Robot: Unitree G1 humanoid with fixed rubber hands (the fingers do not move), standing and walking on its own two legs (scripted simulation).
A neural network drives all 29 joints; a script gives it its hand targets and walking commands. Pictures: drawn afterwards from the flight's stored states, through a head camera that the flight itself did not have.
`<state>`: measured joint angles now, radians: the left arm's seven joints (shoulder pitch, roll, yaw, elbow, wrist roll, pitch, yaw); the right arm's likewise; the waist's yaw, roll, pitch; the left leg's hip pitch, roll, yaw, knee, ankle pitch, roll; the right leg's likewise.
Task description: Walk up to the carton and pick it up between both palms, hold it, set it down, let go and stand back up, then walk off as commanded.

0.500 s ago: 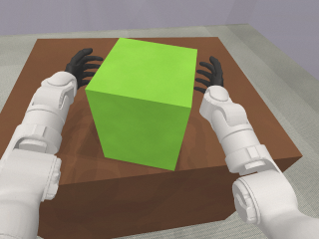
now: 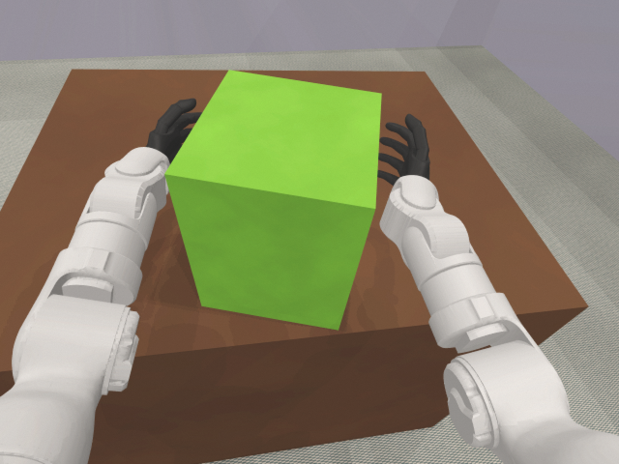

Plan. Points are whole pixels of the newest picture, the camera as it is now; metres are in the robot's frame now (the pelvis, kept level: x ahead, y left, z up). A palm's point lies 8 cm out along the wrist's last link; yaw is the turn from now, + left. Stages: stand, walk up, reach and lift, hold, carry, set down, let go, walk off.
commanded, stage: reach and lift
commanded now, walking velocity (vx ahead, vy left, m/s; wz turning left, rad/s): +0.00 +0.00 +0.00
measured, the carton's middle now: (286, 206) +0.43 +0.00 +0.10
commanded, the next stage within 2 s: none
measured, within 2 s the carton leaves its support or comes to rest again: leaves its support in 1.68 s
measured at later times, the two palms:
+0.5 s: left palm (165, 157) +0.46 +0.15 +0.16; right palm (406, 183) +0.39 -0.14 +0.17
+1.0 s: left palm (165, 156) +0.46 +0.15 +0.16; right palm (406, 182) +0.39 -0.14 +0.17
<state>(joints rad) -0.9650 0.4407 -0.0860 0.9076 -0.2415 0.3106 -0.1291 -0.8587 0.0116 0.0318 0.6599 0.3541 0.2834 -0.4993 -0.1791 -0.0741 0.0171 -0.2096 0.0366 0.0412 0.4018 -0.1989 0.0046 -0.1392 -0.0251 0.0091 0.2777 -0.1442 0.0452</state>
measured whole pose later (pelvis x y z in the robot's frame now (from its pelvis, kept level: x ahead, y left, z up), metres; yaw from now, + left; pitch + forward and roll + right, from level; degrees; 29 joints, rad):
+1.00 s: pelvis +0.00 +0.00 +0.00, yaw +0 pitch +0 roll -1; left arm -0.96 0.39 0.03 0.91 -0.14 0.27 -0.11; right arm -0.86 0.07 -0.02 0.68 0.24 0.23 -0.49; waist -0.18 -0.07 0.02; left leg -0.21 0.04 0.04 0.40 -0.19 0.00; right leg -0.14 -0.03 0.01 0.28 -0.14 0.05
